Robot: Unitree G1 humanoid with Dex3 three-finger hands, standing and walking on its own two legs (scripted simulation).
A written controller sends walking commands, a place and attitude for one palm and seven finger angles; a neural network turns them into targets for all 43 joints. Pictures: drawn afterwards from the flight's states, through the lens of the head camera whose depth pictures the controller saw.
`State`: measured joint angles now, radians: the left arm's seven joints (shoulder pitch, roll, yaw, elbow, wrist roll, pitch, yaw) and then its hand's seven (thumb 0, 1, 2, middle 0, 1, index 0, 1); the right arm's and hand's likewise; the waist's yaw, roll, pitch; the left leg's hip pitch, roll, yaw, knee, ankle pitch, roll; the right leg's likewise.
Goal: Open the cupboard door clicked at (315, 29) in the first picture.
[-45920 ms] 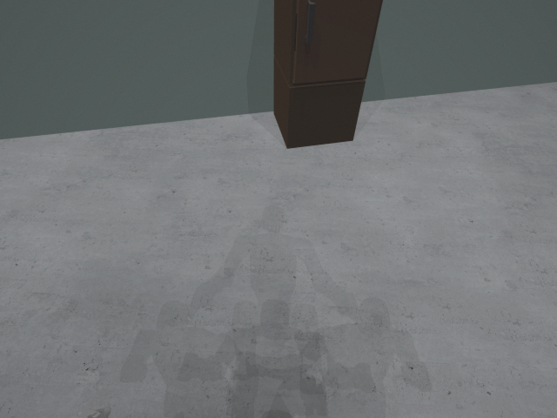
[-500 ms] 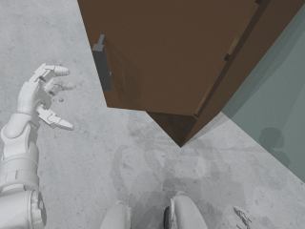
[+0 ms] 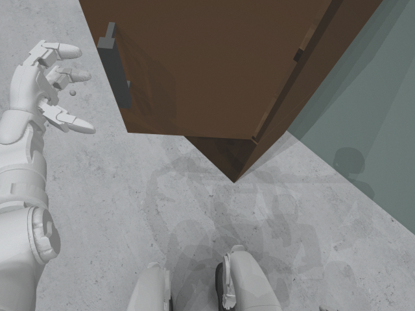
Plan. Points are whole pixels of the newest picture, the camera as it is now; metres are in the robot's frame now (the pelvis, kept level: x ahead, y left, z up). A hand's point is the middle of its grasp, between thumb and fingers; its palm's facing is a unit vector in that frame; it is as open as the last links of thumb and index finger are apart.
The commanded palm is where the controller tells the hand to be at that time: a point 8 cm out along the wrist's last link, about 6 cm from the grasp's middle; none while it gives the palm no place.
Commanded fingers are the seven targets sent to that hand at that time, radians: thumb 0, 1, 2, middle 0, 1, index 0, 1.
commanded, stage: move the hooked fingers beside the handle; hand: left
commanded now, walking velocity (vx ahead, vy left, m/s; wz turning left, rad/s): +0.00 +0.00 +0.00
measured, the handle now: (119, 69) +0.56 +0.14 +0.06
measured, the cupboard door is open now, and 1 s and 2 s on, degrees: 44 44 44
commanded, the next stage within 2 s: slide the fingers in behind the handle in 0.92 s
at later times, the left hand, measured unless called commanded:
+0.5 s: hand (80, 84) +0.52 +0.20 +0.06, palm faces -0.08 -1.00 -0.03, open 14.0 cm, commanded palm +0.50 +0.24 +0.06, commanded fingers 0.00 -0.50 0.30 -0.30 -1.20 -0.30 -1.20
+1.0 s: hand (81, 87) +0.51 +0.20 +0.06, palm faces -0.09 -1.00 -0.03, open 14.0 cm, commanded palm +0.49 +0.24 +0.06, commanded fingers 0.00 -0.50 0.30 -0.30 -1.20 -0.30 -1.20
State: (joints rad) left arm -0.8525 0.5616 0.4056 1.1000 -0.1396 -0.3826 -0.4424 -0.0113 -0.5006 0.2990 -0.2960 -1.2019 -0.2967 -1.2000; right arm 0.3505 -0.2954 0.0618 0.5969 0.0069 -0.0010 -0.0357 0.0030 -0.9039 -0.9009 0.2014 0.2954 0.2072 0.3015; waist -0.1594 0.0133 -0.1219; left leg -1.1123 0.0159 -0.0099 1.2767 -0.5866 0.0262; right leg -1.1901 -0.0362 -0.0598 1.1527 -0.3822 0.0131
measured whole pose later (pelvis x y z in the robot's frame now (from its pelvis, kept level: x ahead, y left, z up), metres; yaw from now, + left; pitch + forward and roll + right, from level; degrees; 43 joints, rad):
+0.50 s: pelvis +0.01 +0.00 +0.00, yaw -1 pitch +26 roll -3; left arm -0.86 0.56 0.42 1.09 -0.11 -0.39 -0.39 -0.01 -0.50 0.30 -0.30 -1.20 -0.30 -1.20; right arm 0.38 -0.27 0.07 0.59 0.00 0.06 -0.01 0.00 -0.90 -0.90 0.20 0.30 0.21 0.30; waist -0.18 0.02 -0.12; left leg -1.11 0.02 0.00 1.26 -0.60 0.03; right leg -1.19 -0.03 -0.05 1.13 -0.39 0.02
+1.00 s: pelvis +0.01 +0.00 +0.00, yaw +0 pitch +25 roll -3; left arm -0.86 0.54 0.40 1.09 -0.12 -0.39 -0.40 -0.01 -0.50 0.30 -0.30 -1.20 -0.30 -1.20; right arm 0.34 -0.28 0.06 0.58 0.00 0.06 -0.02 0.00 -0.90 -0.90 0.20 0.30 0.21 0.30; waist -0.16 0.02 -0.12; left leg -1.11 0.02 -0.02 1.26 -0.60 0.02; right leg -1.18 -0.03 -0.06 1.14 -0.39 0.01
